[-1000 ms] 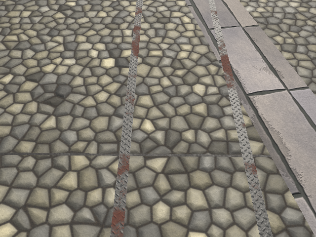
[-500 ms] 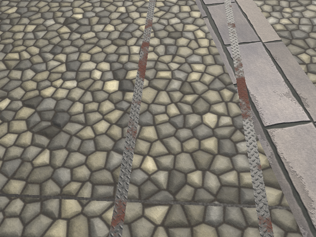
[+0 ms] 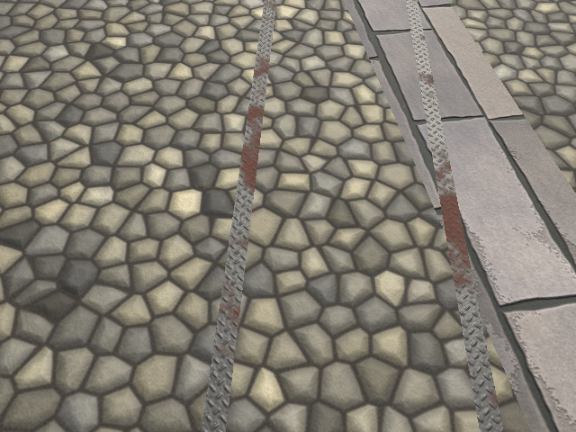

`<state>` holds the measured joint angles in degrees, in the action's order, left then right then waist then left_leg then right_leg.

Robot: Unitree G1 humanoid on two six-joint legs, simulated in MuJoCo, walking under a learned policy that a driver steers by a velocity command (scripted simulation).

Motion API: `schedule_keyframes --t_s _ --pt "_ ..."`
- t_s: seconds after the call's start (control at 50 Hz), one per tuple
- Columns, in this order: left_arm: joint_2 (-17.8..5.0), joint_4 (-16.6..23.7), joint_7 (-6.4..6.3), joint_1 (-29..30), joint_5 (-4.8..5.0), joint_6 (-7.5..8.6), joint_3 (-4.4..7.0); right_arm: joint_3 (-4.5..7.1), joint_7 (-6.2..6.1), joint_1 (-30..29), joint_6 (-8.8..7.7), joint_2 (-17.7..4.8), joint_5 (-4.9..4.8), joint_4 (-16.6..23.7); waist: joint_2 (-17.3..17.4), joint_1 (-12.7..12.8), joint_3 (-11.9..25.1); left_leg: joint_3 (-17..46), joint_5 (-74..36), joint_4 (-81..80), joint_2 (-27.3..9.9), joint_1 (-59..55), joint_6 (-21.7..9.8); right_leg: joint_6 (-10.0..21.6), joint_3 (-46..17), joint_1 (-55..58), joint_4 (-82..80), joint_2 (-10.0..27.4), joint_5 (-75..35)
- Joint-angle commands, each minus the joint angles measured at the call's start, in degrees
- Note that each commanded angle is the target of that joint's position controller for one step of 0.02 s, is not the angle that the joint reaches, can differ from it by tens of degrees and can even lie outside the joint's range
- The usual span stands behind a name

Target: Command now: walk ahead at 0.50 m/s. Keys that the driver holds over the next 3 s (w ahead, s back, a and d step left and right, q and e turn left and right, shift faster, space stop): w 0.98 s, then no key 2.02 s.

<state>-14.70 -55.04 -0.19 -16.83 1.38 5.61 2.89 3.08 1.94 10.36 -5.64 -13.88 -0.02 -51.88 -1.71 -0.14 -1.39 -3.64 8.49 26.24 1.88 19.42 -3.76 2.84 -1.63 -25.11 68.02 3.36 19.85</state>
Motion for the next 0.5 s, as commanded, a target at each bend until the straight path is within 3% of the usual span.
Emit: schedule_keyframes --t_s 0.02,0.08,0.12,0.2,0.3,0.36,0.38,0.4,0.42,0.44,0.46,0.48,0.5 --pt "-2.9 2.7 -0.63 -2.8 -0.39 -0.60 1.33 0.71 0.19 1.0 -0.96 -4.6 0.47 1.4 6.7 1.3 3.2 16.0 -4.4 -17.3 -14.4 -7.5 -9.4 0.1 -2.1 -8.0 -1.6 5.4 -5.4" --pt "-3.3 4.6 -0.94 1.7 -0.91 -1.29 1.72 1.28 -0.80 4.2 -1.14 -7.2 0.41 -0.2 5.0 1.1 0.7 12.7 -9.6 -19.4 -14.3 -7.8 -10.2 -1.5 -1.7 -13.0 -8.6 6.0 -11.8" --pt "-3.1 6.0 -0.81 6.0 -1.20 -1.14 1.78 1.26 -1.53 6.3 -0.76 -7.4 0.22 -1.0 4.5 0.0 0.0 11.2 -11.5 -19.6 -14.0 -10.1 -9.6 -2.2 -1.4 -16.0 -15.1 5.9 -17.7" --pt "-1.7 8.0 0.05 13.8 -0.84 -0.64 1.17 1.18 -2.18 9.7 -0.28 -8.0 -0.37 -2.2 4.9 -2.4 -1.4 7.7 -10.3 -20.1 -12.5 -12.4 -7.7 -2.2 0.6 -14.2 -28.3 3.7 -26.4" --pt "-1.9 10.9 1.64 21.4 -0.21 -0.04 0.55 1.55 -2.42 14.3 0.84 -8.6 -0.83 -4.8 4.8 -4.7 -3.9 8.0 -10.3 -17.0 -15.6 -21.1 -7.6 -1.3 1.2 -16.0 -36.1 2.1 -23.0" --pt "-3.4 11.5 2.50 20.2 -0.08 0.53 0.87 2.11 -2.75 13.5 1.59 -9.6 -1.05 -5.2 6.1 -2.7 -2.8 8.4 -17.8 -12.6 -17.5 -24.7 -6.3 0.9 2.0 -11.7 -38.7 0.7 -16.9" --pt "-4.7 10.8 2.50 17.0 -0.16 0.68 1.46 2.28 -2.79 12.2 1.80 -10.1 -1.08 -4.9 6.9 -0.6 -0.7 7.7 -26.4 -9.0 -17.0 -24.6 -5.6 1.8 3.4 -5.9 -39.3 -1.0 -15.5" --pt "-6.5 8.6 2.31 9.8 -0.37 0.73 2.56 2.14 -2.77 10.8 2.07 -9.8 -1.10 -4.6 6.7 3.4 3.5 5.6 -35.0 -0.9 -14.7 -23.0 -4.4 3.2 5.1 4.3 -40.5 -3.1 -16.1" --pt "-9.8 5.6 1.84 -0.9 -0.71 0.70 4.00 1.42 -2.72 10.3 2.12 -8.1 -0.64 -3.8 4.8 7.5 10.7 3.3 -32.1 12.4 -11.5 -15.2 -2.6 5.7 1.9 20.8 -38.8 -0.3 -17.9" --pt "-15.4 4.1 1.41 -9.2 -1.89 0.41 5.35 -0.17 -2.35 15.5 1.32 -2.8 -0.08 -2.7 -7.0 6.8 19.8 0.2 -9.8 35.3 -3.3 7.0 1.4 13.4 -21.2 43.8 -40.2 14.5 -12.3" --pt "-13.1 3.6 1.60 -9.9 -1.18 0.21 4.41 -0.82 -1.90 16.4 -0.21 -1.6 -0.59 -3.4 -13.9 6.5 24.6 7.2 23.4 47.1 1.7 18.0 2.1 17.5 -40.6 49.4 -49.6 20.2 -7.4" --pt "-9.4 4.3 1.59 -5.7 -0.71 0.30 3.17 0.64 -1.54 12.0 -1.29 -7.1 -2.09 -2.4 -9.7 6.3 17.5 10.5 21.9 52.0 -2.3 23.6 0.9 14.6 -34.6 43.8 -50.4 18.2 -4.4" --pt "-7.3 5.5 1.45 -0.8 -0.81 0.25 2.50 0.80 -1.54 7.5 -1.78 -8.1 -2.68 -1.1 -6.0 5.1 11.1 8.7 16.9 50.9 -5.5 24.2 0.1 12.3 -25.8 35.1 -51.3 16.0 -7.0"
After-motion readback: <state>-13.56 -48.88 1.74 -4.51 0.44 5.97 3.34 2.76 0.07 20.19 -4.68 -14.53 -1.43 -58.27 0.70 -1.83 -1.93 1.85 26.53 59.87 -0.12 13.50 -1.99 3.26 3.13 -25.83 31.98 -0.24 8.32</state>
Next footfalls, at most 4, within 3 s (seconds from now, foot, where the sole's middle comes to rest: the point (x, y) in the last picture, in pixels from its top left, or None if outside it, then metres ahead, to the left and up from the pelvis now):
0.42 right None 0.41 -0.15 -0.77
0.98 left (253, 335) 0.71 0.09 -0.77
1.40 right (342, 302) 0.81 -0.14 -0.77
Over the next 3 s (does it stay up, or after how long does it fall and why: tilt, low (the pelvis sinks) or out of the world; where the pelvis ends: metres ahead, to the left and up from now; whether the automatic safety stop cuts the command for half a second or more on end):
stays up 0.73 -0.01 0.00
